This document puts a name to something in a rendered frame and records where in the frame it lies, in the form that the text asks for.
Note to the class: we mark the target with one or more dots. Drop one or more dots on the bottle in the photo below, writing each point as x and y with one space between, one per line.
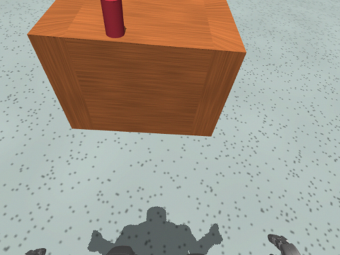
113 18

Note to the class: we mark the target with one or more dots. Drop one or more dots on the right robot hand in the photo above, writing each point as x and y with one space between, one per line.
283 245

